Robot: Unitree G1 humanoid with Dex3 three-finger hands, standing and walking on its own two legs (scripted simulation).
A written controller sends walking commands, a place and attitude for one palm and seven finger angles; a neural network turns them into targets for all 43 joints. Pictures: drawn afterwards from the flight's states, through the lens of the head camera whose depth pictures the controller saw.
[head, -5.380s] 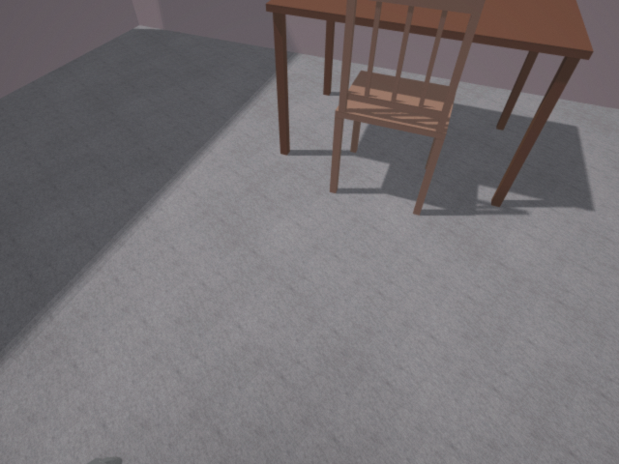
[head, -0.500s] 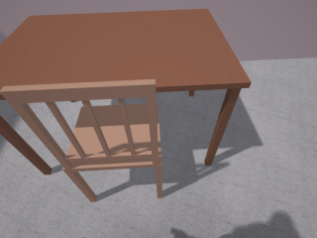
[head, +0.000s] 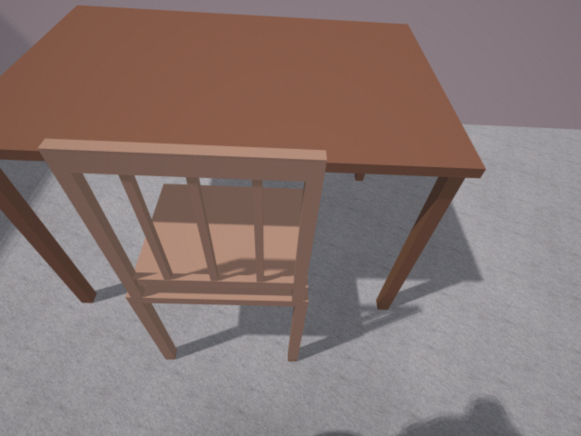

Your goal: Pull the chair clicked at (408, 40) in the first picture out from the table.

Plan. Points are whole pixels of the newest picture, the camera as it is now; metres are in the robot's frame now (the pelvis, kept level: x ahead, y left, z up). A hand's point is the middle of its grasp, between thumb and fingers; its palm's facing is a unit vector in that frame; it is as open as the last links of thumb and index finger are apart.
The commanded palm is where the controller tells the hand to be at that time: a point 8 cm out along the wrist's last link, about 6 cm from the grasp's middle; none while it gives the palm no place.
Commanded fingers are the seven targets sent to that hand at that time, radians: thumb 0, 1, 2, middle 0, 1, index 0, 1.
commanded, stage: come to a stop and stand still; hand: left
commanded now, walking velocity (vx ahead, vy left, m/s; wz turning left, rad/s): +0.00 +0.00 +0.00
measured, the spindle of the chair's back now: (205, 234) +0.47 +0.20 -0.08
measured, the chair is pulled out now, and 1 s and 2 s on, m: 0.00 0.00 0.00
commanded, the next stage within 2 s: look again from close up in 0.40 s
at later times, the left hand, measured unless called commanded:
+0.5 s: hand out of the picture -0.01 +0.16 -0.17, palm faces +0.00 -0.98 -0.21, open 7.4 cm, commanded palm none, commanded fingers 0.00 0.90 0.90 -0.20 -0.30 -0.20 -0.30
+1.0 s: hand out of the picture +0.02 +0.17 -0.18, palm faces -0.01 -0.98 -0.19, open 7.4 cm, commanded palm none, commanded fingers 0.00 0.90 0.90 -0.20 -0.30 -0.20 -0.30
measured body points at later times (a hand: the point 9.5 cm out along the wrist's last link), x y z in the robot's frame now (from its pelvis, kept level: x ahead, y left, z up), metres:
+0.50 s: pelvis -0.01 -0.01 -0.01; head -0.01 -0.02 +0.44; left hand -0.01 +0.21 -0.16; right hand -0.02 -0.23 -0.17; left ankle +0.02 +0.10 -0.74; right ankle -0.03 -0.12 -0.74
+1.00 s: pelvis +0.00 -0.01 +0.00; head +0.01 +0.00 +0.45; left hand +0.02 +0.22 -0.16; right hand +0.01 -0.23 -0.16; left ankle +0.02 +0.10 -0.74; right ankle -0.03 -0.12 -0.74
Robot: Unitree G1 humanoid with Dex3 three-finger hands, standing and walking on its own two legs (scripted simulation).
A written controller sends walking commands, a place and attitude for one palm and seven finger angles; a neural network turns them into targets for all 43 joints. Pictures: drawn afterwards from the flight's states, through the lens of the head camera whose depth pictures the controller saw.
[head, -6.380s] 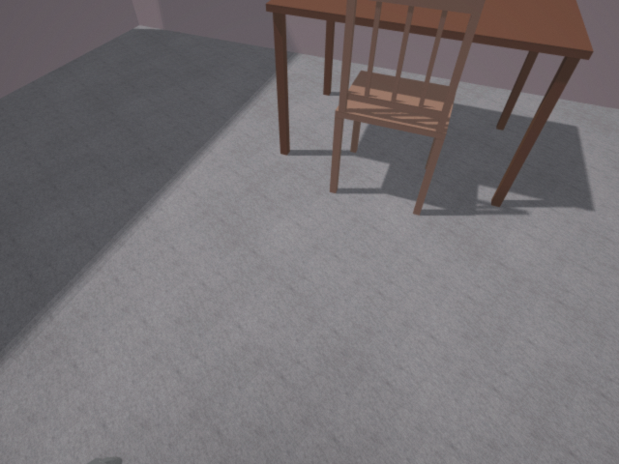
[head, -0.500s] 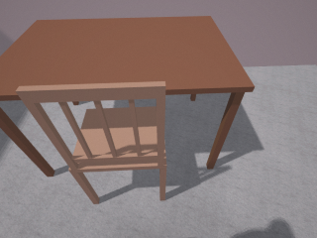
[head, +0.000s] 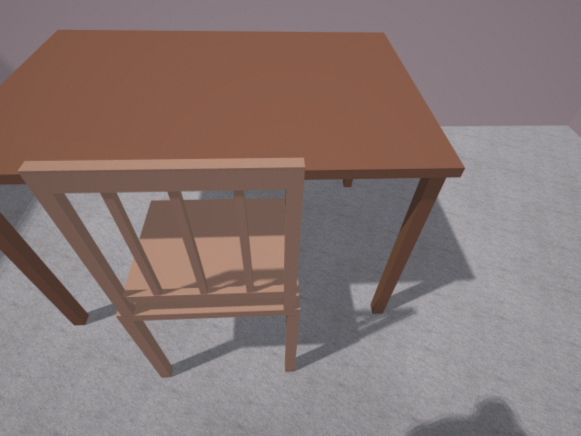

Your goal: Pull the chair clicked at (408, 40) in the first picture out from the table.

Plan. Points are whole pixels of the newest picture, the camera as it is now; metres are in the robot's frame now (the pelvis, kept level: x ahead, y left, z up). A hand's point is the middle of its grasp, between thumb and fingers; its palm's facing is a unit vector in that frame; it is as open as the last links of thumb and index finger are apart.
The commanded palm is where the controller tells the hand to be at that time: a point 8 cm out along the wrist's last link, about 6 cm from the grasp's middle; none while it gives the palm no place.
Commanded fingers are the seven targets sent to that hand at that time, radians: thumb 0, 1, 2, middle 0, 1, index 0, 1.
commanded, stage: look again from close up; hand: left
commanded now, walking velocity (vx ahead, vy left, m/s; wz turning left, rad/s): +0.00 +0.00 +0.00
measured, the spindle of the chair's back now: (191, 247) +0.46 +0.22 -0.08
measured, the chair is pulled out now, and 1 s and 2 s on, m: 0.00 0.00 0.00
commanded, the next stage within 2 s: raise the hand toward the chair's back in 0.20 s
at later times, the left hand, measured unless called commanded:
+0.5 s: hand (159, 396) +0.18 +0.19 -0.03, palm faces +0.22 -0.97 -0.12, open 7.7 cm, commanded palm +0.10 +0.22 -0.07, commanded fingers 0.00 0.64 0.79 -0.17 -0.26 -0.17 -0.26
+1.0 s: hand (176, 415) +0.16 +0.17 -0.06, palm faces +0.05 -1.00 -0.04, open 11.7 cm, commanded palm +0.13 +0.23 -0.05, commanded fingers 0.00 0.06 0.54 -0.12 -0.17 -0.12 -0.17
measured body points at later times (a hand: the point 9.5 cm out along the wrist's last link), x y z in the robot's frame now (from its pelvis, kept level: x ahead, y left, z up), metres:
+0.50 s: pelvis -0.02 +0.00 -0.02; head +0.00 -0.01 +0.43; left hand +0.16 +0.24 -0.02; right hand +0.10 -0.24 -0.13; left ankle +0.02 +0.11 -0.74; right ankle -0.03 -0.11 -0.74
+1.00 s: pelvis -0.05 -0.03 -0.11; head +0.01 -0.03 +0.34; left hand +0.15 +0.22 -0.05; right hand +0.16 -0.22 -0.19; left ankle +0.01 +0.11 -0.74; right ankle -0.03 -0.11 -0.74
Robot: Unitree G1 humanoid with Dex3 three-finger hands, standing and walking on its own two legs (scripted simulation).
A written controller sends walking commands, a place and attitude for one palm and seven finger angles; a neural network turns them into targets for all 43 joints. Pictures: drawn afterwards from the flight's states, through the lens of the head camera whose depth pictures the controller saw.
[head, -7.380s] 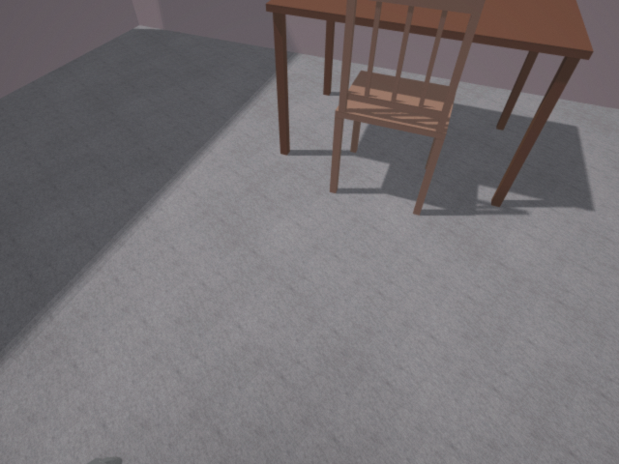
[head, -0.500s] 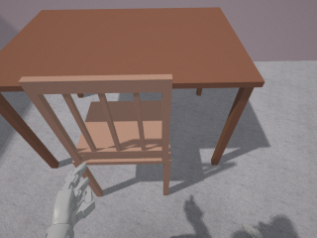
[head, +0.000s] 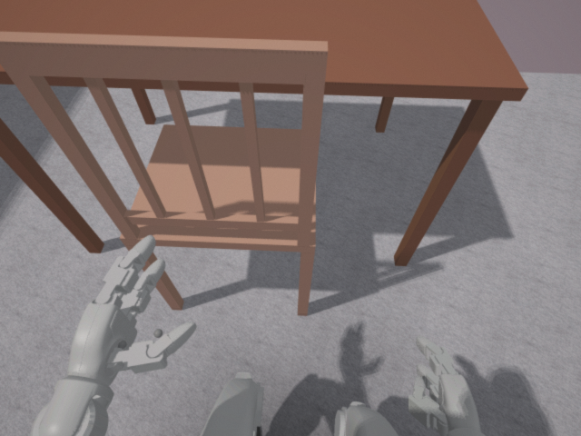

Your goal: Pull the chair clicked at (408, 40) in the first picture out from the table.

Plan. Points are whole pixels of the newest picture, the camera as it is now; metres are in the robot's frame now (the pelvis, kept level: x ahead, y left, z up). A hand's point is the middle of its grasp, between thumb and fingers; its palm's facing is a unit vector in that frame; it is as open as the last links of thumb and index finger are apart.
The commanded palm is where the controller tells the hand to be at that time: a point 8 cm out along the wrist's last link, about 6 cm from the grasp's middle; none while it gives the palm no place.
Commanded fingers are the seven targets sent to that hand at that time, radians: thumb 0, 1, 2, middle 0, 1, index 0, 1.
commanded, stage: raise the hand toward the chair's back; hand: left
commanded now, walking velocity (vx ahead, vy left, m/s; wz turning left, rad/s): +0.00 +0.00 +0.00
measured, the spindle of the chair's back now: (194, 161) +0.53 +0.22 +0.03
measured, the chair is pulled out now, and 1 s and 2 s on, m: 0.00 0.00 0.00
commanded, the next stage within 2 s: aim the fingers beside a spindle in 1.40 s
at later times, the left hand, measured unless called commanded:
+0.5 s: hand (135, 313) +0.24 +0.21 +0.07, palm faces +0.04 -1.00 -0.05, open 15.8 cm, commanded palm +0.22 +0.27 +0.07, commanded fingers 0.00 -0.50 0.30 -0.06 -0.08 -0.06 -0.08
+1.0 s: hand (118, 292) +0.26 +0.23 +0.08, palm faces +0.03 -1.00 -0.07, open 16.9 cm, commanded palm +0.24 +0.29 +0.08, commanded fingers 0.00 -0.50 0.30 -0.06 -0.08 -0.06 -0.08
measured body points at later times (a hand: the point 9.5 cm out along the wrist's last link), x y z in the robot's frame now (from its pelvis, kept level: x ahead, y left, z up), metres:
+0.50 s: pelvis +0.01 +0.02 +0.02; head +0.07 +0.03 +0.47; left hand +0.24 +0.26 +0.07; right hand +0.20 -0.22 -0.05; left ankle +0.08 +0.14 -0.63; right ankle +0.01 -0.08 -0.63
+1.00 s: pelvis +0.02 +0.03 +0.03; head +0.07 +0.04 +0.48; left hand +0.26 +0.29 +0.08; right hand +0.18 -0.21 -0.05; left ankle +0.08 +0.14 -0.63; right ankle +0.01 -0.08 -0.63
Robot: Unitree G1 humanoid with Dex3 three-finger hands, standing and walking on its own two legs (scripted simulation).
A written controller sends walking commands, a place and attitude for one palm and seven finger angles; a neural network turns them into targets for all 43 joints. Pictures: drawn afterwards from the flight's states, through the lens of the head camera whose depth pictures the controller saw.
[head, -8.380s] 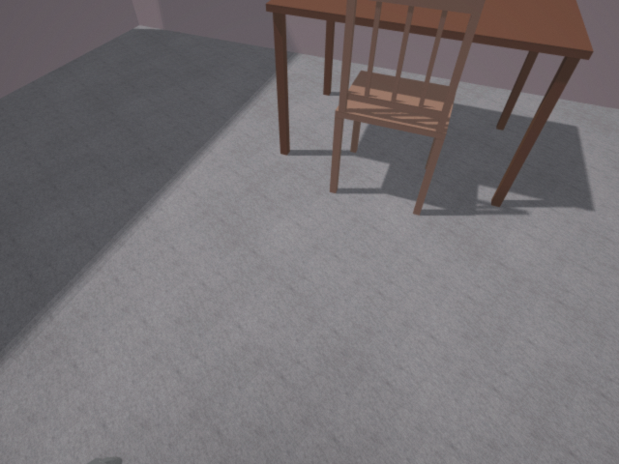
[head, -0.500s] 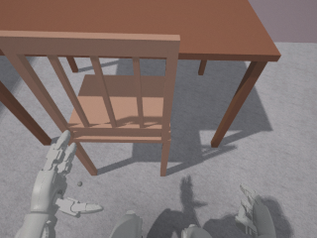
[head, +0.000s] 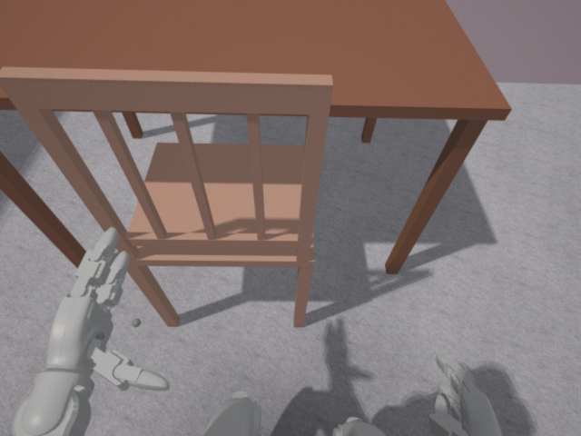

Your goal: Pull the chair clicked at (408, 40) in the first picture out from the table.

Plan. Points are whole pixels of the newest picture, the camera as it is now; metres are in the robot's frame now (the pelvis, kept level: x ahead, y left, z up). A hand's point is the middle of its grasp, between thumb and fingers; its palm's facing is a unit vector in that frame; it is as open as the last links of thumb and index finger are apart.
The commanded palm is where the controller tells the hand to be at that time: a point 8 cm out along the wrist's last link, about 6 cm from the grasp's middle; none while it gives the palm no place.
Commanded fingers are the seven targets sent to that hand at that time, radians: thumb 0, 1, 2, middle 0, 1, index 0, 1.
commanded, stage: raise the hand toward the chair's back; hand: left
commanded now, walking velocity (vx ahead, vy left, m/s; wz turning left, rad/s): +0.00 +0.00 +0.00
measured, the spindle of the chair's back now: (198, 185) +0.51 +0.19 +0.00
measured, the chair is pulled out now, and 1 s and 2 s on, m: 0.00 0.00 0.00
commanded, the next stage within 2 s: aim the fingers beside a spindle in 0.40 s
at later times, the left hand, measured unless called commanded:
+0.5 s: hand (142, 323) +0.25 +0.20 +0.05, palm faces +0.05 -1.00 -0.07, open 16.9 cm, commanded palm +0.22 +0.25 +0.05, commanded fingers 0.00 -0.50 0.30 -0.06 -0.08 -0.06 -0.08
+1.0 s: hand (167, 296) +0.29 +0.18 +0.03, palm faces +0.04 -1.00 -0.07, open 16.9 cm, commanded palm +0.27 +0.24 +0.03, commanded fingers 0.00 -0.50 0.30 -0.06 -0.08 -0.06 -0.08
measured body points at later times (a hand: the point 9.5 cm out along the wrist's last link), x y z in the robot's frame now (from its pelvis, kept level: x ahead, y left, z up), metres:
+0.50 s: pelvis +0.00 -0.01 +0.00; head +0.06 +0.00 +0.45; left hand +0.24 +0.25 +0.05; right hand +0.18 -0.24 -0.08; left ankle +0.06 +0.11 -0.66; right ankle +0.00 -0.12 -0.66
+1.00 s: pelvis +0.00 -0.01 -0.01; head +0.07 -0.01 +0.43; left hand +0.28 +0.24 +0.04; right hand +0.16 -0.26 -0.10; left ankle +0.06 +0.11 -0.66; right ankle +0.00 -0.12 -0.66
